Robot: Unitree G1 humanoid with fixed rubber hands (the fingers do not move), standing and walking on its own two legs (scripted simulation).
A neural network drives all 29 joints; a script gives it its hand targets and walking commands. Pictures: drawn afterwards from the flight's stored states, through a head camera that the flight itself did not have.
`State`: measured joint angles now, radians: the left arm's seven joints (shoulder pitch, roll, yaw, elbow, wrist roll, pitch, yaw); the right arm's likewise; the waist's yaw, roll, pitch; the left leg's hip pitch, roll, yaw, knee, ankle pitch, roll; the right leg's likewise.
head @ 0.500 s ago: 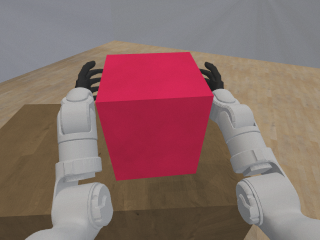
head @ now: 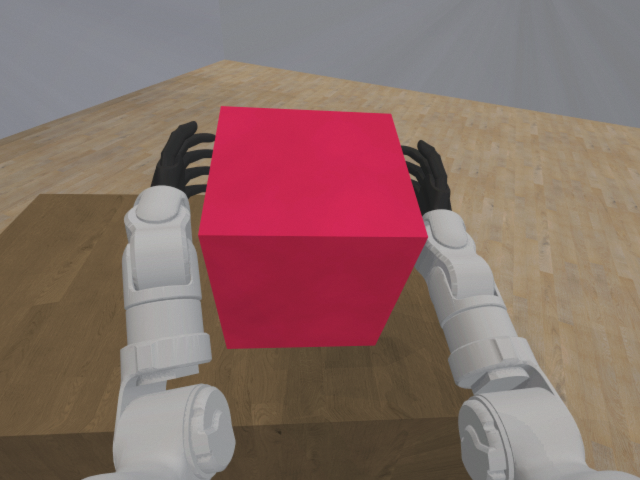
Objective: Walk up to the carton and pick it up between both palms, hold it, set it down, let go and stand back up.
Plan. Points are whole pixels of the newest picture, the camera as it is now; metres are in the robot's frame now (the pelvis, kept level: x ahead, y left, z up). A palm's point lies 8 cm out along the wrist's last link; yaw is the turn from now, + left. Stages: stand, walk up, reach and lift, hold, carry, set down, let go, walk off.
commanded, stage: set down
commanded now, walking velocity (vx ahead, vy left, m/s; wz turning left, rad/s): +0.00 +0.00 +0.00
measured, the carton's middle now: (305, 236) +0.38 +0.01 +0.16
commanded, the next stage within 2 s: none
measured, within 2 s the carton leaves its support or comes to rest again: neither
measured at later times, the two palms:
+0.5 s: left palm (194, 212) +0.37 +0.14 +0.21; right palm (437, 243) +0.34 -0.16 +0.18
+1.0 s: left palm (206, 231) +0.40 +0.13 +0.16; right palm (432, 258) +0.35 -0.16 +0.15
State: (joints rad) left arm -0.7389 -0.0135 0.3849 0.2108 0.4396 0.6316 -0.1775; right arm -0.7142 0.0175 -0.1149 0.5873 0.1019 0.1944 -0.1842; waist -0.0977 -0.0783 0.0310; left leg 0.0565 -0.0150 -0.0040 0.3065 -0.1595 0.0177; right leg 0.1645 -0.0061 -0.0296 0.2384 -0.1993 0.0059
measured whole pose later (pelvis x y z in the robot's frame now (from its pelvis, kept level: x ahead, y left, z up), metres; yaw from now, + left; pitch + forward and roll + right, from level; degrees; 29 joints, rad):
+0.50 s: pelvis -0.02 +0.00 +0.00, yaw +0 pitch -12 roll +0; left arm -0.77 -0.01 0.37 0.37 0.42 0.52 -0.16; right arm -0.64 0.04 -0.17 0.61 -0.01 0.08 -0.19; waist -0.09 -0.08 0.10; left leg 0.04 -0.02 0.01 0.28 -0.12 0.02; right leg 0.12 -0.01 -0.03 0.27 -0.19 0.01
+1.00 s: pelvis +0.00 +0.01 +0.00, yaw -1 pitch -9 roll -1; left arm -0.68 0.01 0.28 0.41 0.34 0.41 -0.11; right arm -0.56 0.04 -0.15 0.60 0.02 0.00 -0.20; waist -0.10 -0.08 0.10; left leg -0.01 -0.01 0.02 0.32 -0.16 0.03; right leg 0.11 -0.01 -0.04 0.23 -0.18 0.02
